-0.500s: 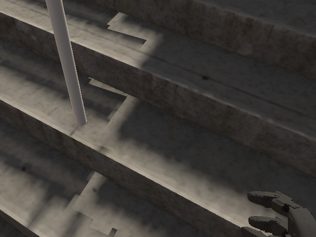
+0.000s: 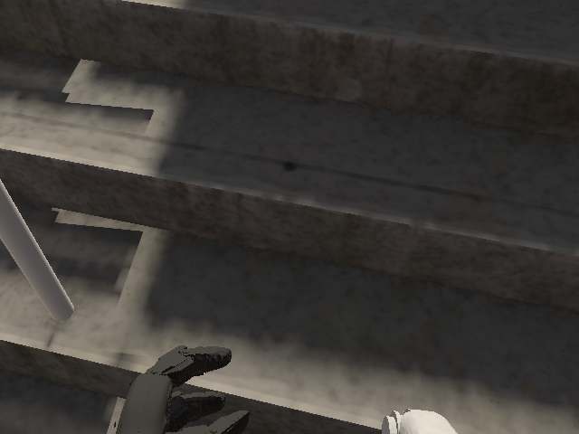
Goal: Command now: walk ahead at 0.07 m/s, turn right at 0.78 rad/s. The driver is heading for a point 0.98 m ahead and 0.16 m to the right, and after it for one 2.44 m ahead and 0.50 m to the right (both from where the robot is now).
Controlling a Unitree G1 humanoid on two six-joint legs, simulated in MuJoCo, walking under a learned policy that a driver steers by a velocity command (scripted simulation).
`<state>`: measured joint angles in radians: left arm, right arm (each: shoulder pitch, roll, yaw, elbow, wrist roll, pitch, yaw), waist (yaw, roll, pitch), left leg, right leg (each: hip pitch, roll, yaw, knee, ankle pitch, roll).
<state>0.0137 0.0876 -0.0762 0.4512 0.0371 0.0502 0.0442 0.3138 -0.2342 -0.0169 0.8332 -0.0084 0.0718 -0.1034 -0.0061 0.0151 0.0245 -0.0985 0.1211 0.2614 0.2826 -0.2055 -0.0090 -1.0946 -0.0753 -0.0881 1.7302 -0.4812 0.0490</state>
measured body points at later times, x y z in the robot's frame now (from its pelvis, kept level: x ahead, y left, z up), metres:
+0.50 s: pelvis +0.14 -0.04 +0.14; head +0.13 -0.08 +0.59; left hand +0.35 +0.13 +0.06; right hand +0.24 -0.30 +0.04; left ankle +0.22 +0.09 -0.38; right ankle +0.10 -0.11 -0.59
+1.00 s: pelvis +0.49 -0.02 +0.26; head +0.46 +0.02 +0.71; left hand +0.77 +0.07 +0.20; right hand +0.35 -0.22 +0.13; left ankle +0.52 +0.05 -0.42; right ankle +0.37 -0.15 -0.18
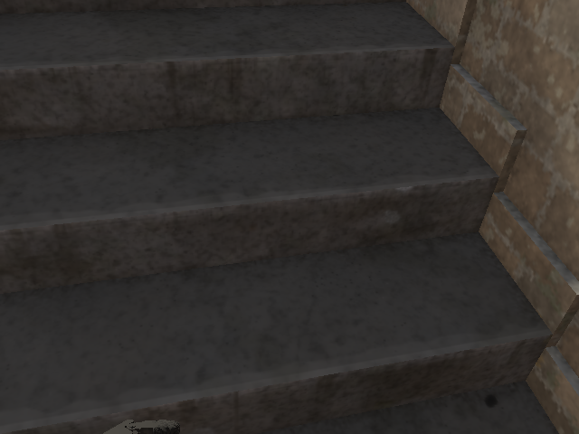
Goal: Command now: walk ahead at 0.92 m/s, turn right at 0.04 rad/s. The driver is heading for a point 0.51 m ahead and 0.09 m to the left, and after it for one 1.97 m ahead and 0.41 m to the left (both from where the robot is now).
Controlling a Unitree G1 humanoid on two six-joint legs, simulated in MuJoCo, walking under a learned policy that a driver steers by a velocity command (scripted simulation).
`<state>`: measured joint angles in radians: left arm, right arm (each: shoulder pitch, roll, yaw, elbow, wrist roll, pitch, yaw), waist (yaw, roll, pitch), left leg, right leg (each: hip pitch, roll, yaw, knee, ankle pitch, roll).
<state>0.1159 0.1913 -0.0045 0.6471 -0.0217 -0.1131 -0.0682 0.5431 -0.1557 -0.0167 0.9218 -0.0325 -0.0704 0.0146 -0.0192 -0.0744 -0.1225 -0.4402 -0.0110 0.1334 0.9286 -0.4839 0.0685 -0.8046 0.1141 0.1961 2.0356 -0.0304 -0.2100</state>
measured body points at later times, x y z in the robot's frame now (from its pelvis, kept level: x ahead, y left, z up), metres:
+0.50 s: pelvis +0.38 +0.05 +0.19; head +0.36 +0.09 +0.64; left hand +0.34 +0.29 +0.02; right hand +0.58 -0.15 +0.13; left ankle +0.37 +0.21 -0.21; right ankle +0.37 -0.03 -0.52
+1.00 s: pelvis +0.62 +0.14 +0.38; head +0.63 +0.16 +0.83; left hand +0.75 +0.32 +0.24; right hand +0.59 -0.07 +0.23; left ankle +0.64 +0.22 -0.36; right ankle +0.71 -0.04 -0.26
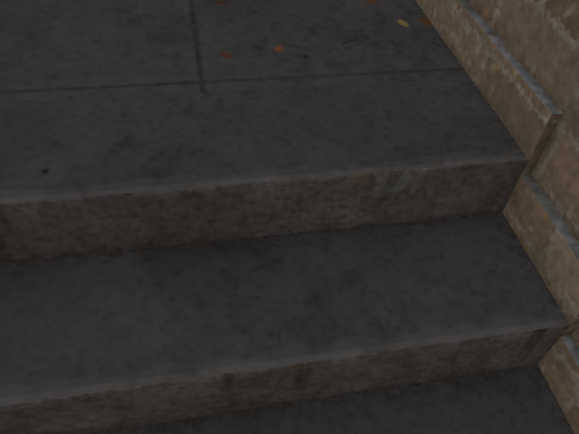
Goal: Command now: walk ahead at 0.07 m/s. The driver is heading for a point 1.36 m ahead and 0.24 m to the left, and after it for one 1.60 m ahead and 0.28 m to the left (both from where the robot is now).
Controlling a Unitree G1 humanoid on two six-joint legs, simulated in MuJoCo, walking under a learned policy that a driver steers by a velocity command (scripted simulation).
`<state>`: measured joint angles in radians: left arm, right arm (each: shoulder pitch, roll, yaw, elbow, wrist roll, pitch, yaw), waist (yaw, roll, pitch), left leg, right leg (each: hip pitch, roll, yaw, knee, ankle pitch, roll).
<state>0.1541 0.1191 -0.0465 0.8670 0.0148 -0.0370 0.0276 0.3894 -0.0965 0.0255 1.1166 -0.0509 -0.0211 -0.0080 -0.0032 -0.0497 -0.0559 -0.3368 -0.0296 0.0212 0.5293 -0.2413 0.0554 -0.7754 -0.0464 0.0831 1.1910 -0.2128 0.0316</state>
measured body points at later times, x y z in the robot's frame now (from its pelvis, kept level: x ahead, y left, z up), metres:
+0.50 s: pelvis +0.07 -0.03 +0.01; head +0.08 -0.04 +0.45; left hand +0.12 +0.18 -0.15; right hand +0.05 -0.25 -0.16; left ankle +0.02 +0.09 -0.74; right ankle +0.09 -0.13 -0.74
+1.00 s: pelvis +0.06 -0.05 +0.01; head +0.07 -0.06 +0.45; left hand +0.14 +0.17 -0.14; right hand +0.02 -0.27 -0.16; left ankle +0.02 +0.09 -0.73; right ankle +0.09 -0.13 -0.74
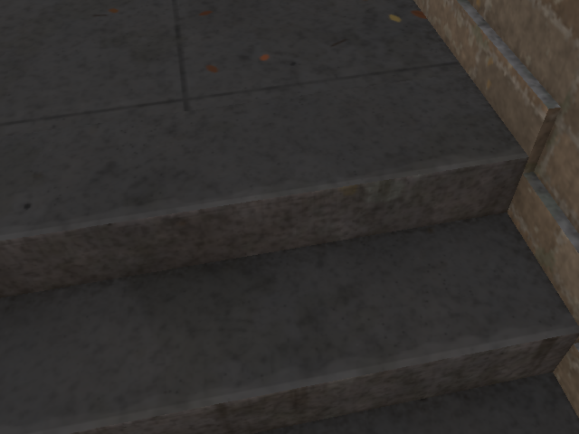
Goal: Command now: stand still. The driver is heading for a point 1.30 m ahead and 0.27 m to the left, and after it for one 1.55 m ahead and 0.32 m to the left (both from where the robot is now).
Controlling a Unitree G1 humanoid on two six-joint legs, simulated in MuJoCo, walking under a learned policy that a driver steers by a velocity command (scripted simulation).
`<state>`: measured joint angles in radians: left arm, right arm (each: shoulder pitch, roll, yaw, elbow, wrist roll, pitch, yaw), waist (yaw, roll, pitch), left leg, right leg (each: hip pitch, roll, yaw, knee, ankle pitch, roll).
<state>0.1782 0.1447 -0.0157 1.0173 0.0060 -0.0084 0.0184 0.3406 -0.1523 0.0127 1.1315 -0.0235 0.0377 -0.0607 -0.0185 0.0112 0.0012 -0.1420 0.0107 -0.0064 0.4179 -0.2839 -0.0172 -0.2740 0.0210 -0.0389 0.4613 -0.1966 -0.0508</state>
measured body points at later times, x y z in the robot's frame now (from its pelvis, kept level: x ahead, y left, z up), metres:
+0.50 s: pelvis +0.06 -0.04 -0.01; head +0.08 -0.06 +0.44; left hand +0.32 +0.12 -0.07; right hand -0.04 -0.27 -0.16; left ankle -0.04 +0.14 -0.74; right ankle +0.07 -0.18 -0.44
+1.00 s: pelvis +0.34 -0.19 +0.15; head +0.32 -0.22 +0.60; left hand +0.25 +0.06 +0.02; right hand +0.57 -0.35 +0.06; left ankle +0.41 -0.03 -0.24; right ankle +0.28 -0.29 -0.58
